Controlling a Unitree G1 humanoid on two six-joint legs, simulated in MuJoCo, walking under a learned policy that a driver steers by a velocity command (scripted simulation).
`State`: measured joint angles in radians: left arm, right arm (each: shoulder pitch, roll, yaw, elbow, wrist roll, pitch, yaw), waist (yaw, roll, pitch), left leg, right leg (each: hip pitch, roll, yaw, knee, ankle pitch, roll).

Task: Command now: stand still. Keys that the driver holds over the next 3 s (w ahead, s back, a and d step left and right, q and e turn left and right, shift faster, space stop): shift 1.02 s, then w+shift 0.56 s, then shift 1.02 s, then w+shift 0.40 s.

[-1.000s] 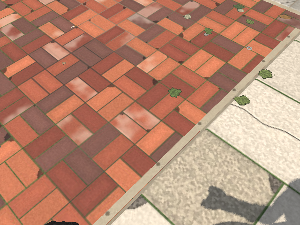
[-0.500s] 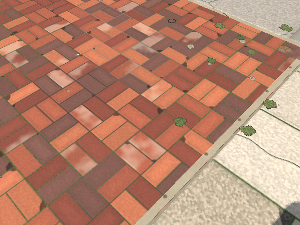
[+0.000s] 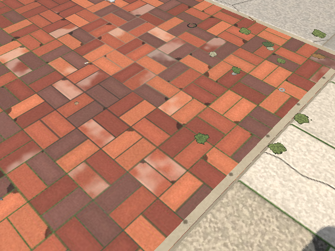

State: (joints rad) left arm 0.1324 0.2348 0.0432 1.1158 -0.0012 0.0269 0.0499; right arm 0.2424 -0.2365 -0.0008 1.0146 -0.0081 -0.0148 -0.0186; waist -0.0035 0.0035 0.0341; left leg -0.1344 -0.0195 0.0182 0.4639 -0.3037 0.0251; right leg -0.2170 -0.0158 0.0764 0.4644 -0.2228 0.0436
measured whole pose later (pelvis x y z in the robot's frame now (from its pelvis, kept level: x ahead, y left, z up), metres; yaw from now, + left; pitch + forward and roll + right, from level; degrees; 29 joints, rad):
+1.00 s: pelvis +0.00 +0.00 +0.00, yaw +0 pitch -1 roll +0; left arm 0.22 0.19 0.02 1.15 -0.01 0.02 0.06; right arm 0.34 -0.18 0.00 1.07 0.00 -0.02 -0.03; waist 0.00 0.00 0.03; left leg -0.15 -0.02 0.02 0.46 -0.30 0.02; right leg -0.23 -0.02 0.07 0.47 -0.22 0.04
